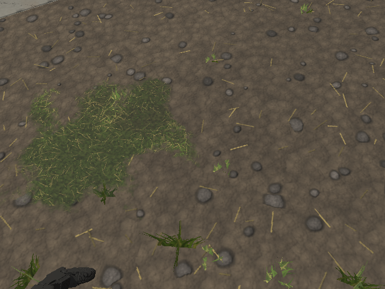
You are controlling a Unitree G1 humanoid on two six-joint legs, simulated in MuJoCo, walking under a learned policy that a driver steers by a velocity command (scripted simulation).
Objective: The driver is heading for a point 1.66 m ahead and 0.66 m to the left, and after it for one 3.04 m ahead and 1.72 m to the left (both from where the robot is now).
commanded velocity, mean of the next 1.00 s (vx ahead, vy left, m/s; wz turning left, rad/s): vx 0.28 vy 0.00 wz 0.48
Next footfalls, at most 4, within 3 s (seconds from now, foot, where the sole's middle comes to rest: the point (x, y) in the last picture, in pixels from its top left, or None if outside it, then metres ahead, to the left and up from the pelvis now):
0.22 left None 0.00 0.13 -0.77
0.74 right None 0.23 -0.05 -0.77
1.18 left None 0.39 0.34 -0.77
1.70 right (122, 197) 0.77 0.29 -0.77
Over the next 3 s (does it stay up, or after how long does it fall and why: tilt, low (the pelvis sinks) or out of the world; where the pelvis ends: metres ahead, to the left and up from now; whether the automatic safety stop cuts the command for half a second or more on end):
stays up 1.22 0.63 0.01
